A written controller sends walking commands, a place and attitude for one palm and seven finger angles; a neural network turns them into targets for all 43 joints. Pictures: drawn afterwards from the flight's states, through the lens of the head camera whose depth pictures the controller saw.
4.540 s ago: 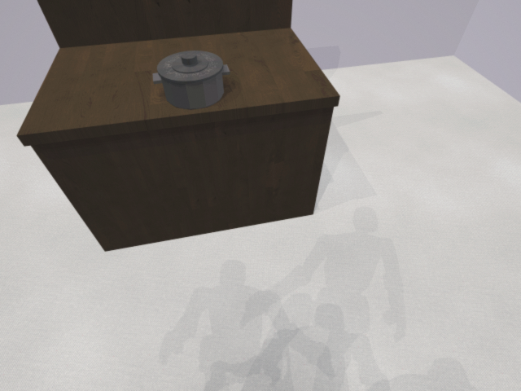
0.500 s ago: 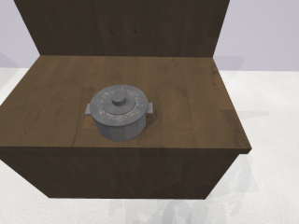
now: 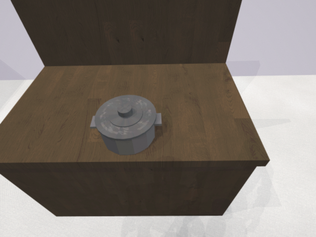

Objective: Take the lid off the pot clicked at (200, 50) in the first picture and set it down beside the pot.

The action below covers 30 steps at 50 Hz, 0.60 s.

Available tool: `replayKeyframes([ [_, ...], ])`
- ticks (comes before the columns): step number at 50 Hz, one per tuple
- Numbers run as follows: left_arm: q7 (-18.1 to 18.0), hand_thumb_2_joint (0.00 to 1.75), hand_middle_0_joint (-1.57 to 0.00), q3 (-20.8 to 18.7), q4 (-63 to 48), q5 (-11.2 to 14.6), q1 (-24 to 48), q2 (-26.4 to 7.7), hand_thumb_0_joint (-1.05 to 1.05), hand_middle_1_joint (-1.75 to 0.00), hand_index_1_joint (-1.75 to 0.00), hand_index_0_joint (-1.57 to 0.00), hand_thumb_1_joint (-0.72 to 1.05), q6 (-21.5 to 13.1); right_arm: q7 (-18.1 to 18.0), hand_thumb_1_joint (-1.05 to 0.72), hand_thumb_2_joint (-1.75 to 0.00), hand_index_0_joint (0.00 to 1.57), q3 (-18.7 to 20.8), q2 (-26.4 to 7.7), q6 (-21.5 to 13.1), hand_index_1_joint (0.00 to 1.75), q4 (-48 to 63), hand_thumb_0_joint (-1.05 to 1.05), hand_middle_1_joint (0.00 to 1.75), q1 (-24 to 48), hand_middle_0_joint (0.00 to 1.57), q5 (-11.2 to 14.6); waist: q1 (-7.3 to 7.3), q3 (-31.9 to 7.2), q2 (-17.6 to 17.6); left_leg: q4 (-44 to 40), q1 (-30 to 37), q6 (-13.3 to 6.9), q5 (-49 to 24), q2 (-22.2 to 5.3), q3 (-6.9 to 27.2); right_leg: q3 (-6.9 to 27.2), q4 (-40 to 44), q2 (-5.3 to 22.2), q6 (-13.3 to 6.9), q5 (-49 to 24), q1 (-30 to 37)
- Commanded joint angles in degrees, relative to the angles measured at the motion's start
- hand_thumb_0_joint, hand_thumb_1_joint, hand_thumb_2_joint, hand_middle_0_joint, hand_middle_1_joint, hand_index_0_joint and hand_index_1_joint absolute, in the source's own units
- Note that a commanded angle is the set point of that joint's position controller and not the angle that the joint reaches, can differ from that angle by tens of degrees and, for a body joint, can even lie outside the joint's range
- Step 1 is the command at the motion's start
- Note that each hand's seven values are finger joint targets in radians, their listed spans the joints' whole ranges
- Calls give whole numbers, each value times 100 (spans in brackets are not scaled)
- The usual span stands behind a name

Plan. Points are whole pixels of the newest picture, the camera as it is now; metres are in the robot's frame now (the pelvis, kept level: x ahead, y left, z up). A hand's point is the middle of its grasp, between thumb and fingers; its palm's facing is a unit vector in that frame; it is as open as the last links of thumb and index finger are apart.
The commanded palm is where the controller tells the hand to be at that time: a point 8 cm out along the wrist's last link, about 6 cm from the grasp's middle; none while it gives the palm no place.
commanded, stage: look again from close up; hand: left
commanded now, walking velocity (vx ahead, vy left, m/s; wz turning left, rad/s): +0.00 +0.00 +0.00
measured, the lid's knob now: (124, 110) +0.49 +0.14 +0.04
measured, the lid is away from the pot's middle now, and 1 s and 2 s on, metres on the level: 0.00 0.00 0.00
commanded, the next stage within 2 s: lift the closed hand beside the body in 0.84 s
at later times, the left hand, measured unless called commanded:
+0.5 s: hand out of the picture +0.02 +0.17 -0.17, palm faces +0.01 -0.98 -0.21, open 7.3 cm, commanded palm none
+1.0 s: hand out of the picture +0.04 +0.18 -0.16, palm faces +0.09 -0.97 -0.24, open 7.3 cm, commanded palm +0.11 +0.22 -0.06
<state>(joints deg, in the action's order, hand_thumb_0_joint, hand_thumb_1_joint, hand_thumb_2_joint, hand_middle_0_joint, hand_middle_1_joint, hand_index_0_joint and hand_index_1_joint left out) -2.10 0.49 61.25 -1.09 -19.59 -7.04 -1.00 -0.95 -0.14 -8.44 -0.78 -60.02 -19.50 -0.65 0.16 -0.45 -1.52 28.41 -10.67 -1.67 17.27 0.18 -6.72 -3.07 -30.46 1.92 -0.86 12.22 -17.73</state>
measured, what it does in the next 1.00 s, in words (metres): stands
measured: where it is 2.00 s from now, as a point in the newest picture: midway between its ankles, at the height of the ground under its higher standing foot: outside the picture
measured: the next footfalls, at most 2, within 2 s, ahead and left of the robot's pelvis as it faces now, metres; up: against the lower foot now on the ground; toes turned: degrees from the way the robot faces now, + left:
none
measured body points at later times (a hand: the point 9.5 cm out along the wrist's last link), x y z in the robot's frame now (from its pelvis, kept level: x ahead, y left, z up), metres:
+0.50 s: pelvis +0.02 +0.00 +0.00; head +0.04 -0.01 +0.45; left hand +0.02 +0.22 -0.15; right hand +0.01 -0.21 -0.16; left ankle -0.02 +0.10 -0.73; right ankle +0.04 -0.11 -0.73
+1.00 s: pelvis +0.02 +0.00 +0.00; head +0.04 +0.00 +0.45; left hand +0.03 +0.23 -0.14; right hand +0.01 -0.21 -0.16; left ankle -0.02 +0.10 -0.73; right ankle +0.05 -0.11 -0.73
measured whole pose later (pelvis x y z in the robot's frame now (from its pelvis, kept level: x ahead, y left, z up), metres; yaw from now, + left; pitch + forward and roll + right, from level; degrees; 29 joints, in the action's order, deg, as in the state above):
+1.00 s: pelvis +0.02 +0.00 +0.00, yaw +0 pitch -1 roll +0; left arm -5.1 0.5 48.6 1.4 -21.2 -8.5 2.9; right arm -2.0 -0.9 -7.4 -4.1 -61.1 -19.2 1.0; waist -0.7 4.0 -0.8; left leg 27.0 -7.2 -0.9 18.4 -1.0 -6.1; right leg -3.7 -27.5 0.6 -0.9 12.6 -13.5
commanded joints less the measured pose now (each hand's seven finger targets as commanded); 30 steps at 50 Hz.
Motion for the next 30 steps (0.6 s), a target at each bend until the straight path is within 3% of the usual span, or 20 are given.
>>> replayKeyframes([
  [1,-36,90,-20,-90,-219,46,-221,-603,0,-30,-30,-20,90,-106,-28,-90,-90,20,53,-366,-166,30,88,0,30,-364,20,-7,16,384,236,-768,-401,-68,-353,-588,728,727,656,459,-243,-187,272],
  [6,-42,90,-20,-95,-161,54,-172,-623,0,-30,-30,-20,90,-80,-59,-90,-90,20,43,-345,-174,30,-66,0,30,-397,20,-6,-8,409,62,-802,-321,-34,-643,-641,690,636,575,464,-237,-656,454],
  [19,-40,90,-20,-99,-68,47,-83,-629,0,-30,-30,-20,90,-49,-89,-90,-90,20,62,-330,-158,30,-298,0,30,-352,20,7,4,459,241,-832,-55,-16,-794,-673,606,618,662,489,-223,-863,479],
  [26,-48,90,-20,-94,-13,44,-125,-617,0,-30,-30,-20,90,-70,-104,-90,-90,20,70,-324,-172,30,-387,0,30,-317,20,16,29,306,125,-804,222,-8,-1136,-691,581,656,668,504,-231,-1227,548],
  [30,-52,90,-20,-87,7,41,-138,-598,0,-30,-30,-20,90,-60,-112,-90,-90,20,71,-312,-160,30,-418,0,30,-288,20,23,29,430,174,-845,213,-1,-1054,-709,560,656,720,507,-227,-1178,498],
])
